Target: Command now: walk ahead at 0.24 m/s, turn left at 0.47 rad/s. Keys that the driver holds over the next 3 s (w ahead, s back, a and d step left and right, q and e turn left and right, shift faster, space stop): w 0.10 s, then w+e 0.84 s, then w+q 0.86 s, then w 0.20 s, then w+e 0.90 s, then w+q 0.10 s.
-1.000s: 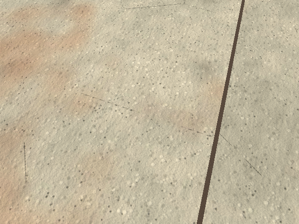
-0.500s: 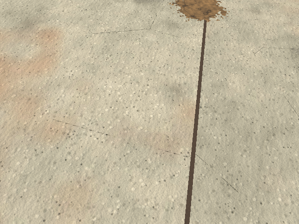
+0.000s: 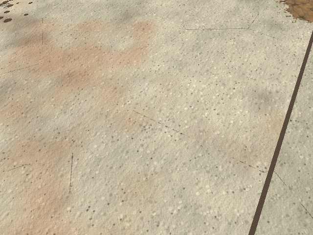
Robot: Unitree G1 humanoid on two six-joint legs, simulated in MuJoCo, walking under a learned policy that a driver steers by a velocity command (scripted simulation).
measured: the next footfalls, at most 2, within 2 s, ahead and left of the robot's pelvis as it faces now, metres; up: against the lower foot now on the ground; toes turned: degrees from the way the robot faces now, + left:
left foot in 0.30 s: +0.16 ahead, +0.15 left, +0.00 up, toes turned +2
right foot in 0.80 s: +0.45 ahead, -0.08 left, +0.00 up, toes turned -20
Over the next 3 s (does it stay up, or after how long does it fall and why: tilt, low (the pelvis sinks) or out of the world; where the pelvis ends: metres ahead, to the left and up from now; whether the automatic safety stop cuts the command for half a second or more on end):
stays up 1.46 -0.22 -0.02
